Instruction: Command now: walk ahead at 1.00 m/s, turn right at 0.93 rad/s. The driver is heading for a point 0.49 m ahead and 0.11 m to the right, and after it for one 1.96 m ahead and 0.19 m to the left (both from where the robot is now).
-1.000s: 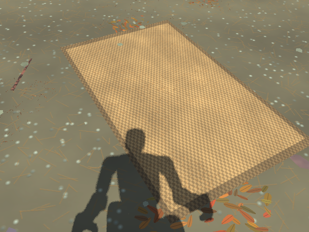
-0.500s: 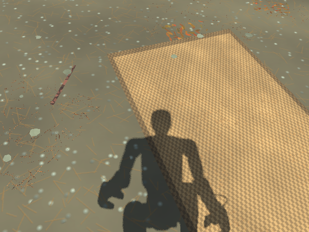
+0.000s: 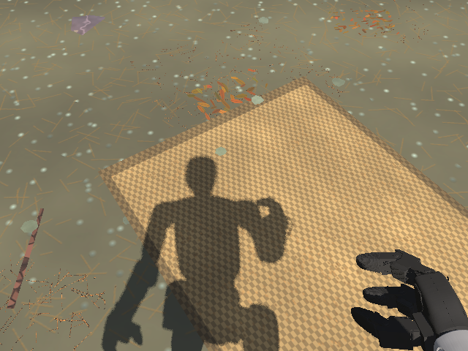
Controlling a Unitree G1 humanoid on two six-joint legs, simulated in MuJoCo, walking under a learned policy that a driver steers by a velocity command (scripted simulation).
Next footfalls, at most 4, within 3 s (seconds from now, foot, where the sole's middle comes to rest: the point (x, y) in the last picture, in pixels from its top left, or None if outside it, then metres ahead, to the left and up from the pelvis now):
0.04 left None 0.23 0.19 -0.77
0.44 right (317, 341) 0.52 -0.10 -0.77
0.90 left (232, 305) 0.58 0.15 -0.77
1.38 right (301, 293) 0.65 -0.05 -0.77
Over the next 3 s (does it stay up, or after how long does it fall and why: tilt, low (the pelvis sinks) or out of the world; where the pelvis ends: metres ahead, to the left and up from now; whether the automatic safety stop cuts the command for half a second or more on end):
stays up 1.53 -0.12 -0.01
